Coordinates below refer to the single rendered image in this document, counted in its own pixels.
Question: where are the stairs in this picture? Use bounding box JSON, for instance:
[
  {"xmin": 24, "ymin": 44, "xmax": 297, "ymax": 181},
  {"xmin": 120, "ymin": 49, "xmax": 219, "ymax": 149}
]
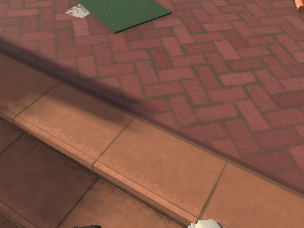
[{"xmin": 0, "ymin": 117, "xmax": 188, "ymax": 228}]

